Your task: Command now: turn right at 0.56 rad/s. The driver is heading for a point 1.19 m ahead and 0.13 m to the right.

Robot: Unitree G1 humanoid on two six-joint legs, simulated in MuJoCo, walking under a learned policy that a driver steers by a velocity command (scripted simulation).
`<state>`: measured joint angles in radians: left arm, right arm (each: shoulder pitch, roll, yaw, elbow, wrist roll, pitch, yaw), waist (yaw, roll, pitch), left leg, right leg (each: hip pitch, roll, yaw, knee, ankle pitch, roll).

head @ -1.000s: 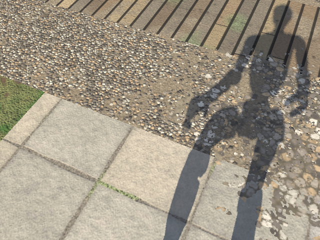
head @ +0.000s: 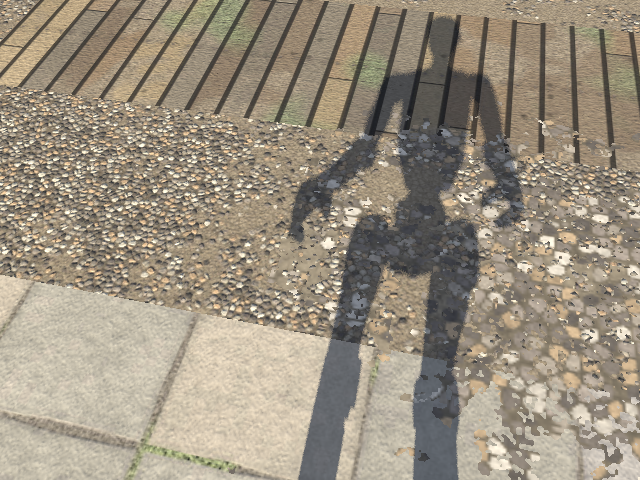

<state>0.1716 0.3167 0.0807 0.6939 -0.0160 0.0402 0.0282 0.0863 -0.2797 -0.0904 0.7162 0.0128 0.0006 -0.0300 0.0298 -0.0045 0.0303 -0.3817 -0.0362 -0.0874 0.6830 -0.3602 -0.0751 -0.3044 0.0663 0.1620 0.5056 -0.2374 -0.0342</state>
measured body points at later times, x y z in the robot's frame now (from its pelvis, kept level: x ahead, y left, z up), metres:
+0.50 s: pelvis -0.02 -0.02 -0.01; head +0.02 -0.05 +0.44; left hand +0.23 +0.20 -0.09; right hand +0.04 -0.34 -0.12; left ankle +0.01 +0.14 -0.73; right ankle -0.04 -0.12 -0.74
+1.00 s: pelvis -0.01 -0.03 +0.00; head +0.00 -0.03 +0.44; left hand +0.21 +0.15 -0.12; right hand +0.01 -0.32 -0.12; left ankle +0.02 +0.11 -0.74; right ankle -0.04 -0.12 -0.74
